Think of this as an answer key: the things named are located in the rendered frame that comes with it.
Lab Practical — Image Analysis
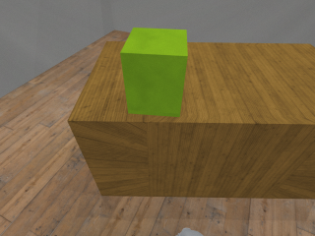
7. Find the pedestal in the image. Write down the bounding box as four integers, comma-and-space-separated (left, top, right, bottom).
67, 41, 315, 200

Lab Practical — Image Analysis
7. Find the carton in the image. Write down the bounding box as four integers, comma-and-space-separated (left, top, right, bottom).
120, 28, 188, 117

